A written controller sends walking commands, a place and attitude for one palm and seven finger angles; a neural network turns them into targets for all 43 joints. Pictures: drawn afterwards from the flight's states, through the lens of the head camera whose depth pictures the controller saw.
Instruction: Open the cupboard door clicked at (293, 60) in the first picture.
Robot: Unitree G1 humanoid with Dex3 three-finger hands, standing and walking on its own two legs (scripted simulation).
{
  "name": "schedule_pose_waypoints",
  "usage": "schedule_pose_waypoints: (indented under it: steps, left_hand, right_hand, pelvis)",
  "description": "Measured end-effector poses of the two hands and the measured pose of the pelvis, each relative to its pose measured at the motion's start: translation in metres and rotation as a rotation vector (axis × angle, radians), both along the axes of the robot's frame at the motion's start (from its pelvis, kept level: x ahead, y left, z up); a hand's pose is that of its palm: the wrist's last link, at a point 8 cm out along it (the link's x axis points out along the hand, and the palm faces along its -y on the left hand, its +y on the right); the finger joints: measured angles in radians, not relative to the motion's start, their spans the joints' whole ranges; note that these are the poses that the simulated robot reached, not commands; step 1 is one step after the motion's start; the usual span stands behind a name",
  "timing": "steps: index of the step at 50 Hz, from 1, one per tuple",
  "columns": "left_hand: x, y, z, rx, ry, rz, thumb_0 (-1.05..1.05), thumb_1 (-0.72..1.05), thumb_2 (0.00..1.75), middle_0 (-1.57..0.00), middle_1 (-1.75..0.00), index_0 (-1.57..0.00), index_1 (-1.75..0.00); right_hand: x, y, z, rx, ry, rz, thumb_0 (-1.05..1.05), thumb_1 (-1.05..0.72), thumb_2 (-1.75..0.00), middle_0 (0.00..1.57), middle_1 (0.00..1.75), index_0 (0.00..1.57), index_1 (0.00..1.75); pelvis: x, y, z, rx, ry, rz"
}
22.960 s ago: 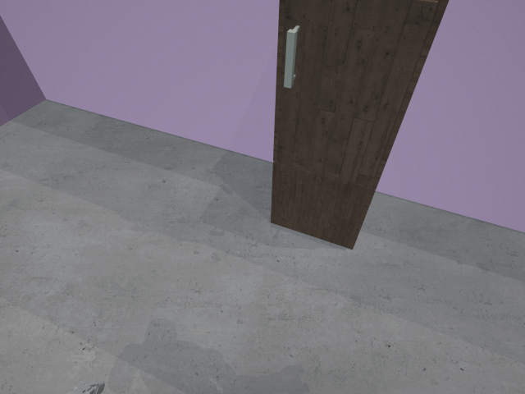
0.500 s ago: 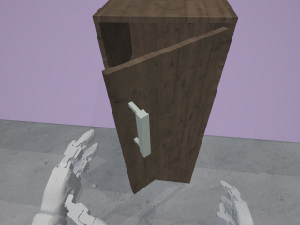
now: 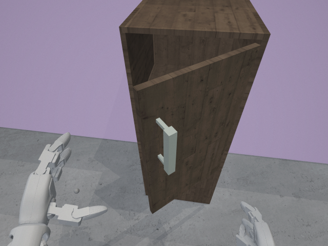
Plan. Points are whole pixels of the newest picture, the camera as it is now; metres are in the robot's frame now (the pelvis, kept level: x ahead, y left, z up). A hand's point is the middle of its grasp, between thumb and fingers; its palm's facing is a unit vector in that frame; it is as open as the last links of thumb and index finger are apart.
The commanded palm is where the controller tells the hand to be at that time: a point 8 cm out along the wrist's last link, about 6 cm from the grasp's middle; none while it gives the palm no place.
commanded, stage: draw the hand back to the body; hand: left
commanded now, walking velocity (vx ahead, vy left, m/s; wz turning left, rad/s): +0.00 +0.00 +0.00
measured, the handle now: (165, 147) +0.33 +0.04 +0.09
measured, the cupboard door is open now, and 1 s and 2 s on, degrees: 42 42 42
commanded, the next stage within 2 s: step back with the hand held close in 0.84 s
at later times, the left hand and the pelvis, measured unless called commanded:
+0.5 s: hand (43, 161) +0.21 +0.26 +0.17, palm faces +0.45 -0.80 -0.39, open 8.7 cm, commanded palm +0.17 +0.30 +0.18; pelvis +0.02 +0.00 +0.01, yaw -1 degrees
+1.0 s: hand (50, 164) +0.21 +0.24 +0.17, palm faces +0.44 -0.81 -0.39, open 7.4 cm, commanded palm +0.16 +0.28 +0.19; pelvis +0.02 -0.02 +0.02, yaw -1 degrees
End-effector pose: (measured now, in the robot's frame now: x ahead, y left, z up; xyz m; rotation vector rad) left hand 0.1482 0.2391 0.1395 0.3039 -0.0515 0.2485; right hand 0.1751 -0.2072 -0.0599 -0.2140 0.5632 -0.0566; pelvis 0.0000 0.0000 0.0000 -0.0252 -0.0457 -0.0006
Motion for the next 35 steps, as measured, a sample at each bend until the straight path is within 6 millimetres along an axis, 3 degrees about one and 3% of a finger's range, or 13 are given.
schedule_pose_waypoints:
  steps: [12,25,35]
  left_hand:
    - [0.013,0.029,0.024,0.096,-0.039,0.086,0.00,0.21,0.60,-0.18,-0.30,-0.18,-0.31]
    - [0.022,0.055,0.044,0.155,-0.091,0.193,0.01,0.66,0.80,-0.20,-0.30,-0.20,-0.31]
    - [0.024,0.046,0.040,0.135,-0.074,0.188,0.02,0.85,0.88,-0.21,-0.30,-0.21,-0.31]
  right_hand:
    - [0.008,0.002,-0.003,0.005,0.068,-0.003,0.02,-0.90,-0.90,0.20,0.30,0.21,0.30]
    - [0.025,-0.012,0.001,-0.006,0.084,-0.019,0.02,-0.90,-0.90,0.20,0.30,0.20,0.30]
    - [0.023,-0.021,-0.001,-0.002,0.100,-0.027,0.01,-0.90,-0.90,0.20,0.30,0.20,0.30]
  pelvis:
    - [0.013,0.005,0.010,0.012,-0.021,-0.013]
    - [0.023,-0.001,0.014,0.013,-0.025,-0.018]
    - [0.023,-0.007,0.015,0.016,-0.026,-0.018]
